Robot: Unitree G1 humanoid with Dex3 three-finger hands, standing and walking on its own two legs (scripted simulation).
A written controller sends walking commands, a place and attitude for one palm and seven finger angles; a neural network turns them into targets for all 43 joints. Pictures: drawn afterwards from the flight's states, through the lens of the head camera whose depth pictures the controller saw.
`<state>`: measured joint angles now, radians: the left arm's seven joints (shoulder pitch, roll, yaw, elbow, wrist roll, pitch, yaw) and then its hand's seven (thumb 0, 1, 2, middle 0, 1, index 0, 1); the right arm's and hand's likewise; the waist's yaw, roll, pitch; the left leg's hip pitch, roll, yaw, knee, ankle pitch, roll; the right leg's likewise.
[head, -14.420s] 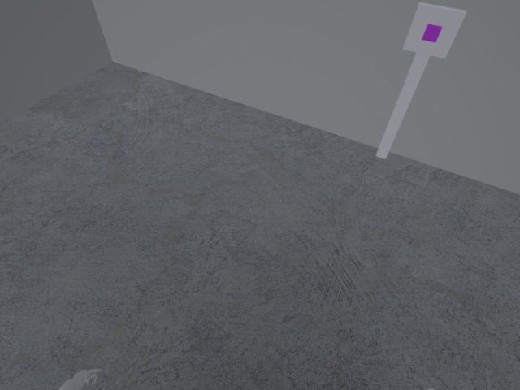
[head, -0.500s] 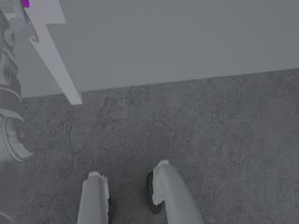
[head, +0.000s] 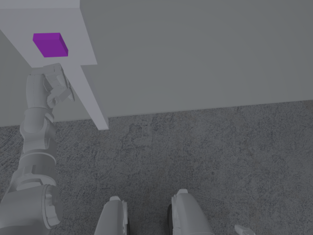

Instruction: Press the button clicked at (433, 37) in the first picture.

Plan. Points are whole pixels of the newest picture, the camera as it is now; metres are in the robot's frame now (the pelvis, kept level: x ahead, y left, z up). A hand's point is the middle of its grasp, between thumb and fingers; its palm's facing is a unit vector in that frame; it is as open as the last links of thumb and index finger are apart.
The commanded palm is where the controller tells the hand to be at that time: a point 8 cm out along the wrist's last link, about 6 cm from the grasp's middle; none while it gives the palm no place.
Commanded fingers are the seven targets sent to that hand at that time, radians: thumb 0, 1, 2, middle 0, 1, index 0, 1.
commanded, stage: pull the fist back off the button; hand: left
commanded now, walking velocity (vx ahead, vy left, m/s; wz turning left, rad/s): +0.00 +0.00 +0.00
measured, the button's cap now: (51, 44) +0.57 +0.24 +0.06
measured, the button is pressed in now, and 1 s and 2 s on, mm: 0 0 0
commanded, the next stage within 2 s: draw the hand back to the body in 0.24 s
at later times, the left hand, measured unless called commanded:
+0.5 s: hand (64, 101) +0.41 +0.19 +0.05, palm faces +0.05 -1.00 -0.05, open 3.1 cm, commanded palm +0.37 +0.24 +0.07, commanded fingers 0.00 0.90 0.90 -1.30 -1.50 -1.30 -1.50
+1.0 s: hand (9, 141) +0.30 +0.22 +0.15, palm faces +0.22 -0.93 -0.29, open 3.1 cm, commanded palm +0.25 +0.26 +0.17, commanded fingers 0.00 0.90 0.90 -1.30 -1.50 -1.30 -1.50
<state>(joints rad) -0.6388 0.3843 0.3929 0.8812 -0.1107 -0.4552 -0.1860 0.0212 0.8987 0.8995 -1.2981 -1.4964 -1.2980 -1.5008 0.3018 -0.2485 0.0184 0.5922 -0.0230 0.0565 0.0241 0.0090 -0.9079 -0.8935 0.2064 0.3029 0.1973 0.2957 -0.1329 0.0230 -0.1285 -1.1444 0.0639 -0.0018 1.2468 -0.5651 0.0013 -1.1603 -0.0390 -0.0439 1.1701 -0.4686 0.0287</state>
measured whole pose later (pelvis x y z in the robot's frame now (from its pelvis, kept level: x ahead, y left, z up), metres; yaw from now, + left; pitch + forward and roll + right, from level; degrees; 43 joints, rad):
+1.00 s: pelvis +0.03 -0.01 +0.08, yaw +2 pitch +7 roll +0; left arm 0.16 0.31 0.17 0.06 -0.08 -0.14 0.03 0.02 0.90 0.90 -1.30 -1.50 -1.30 -1.50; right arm 0.22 -0.24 0.02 0.52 0.04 -0.04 -0.10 0.02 -0.91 -0.89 0.20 0.30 0.20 0.30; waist -0.01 0.04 -0.07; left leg -0.46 0.03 0.02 0.76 -0.42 -0.01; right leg -0.49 -0.05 -0.05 0.74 -0.36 0.02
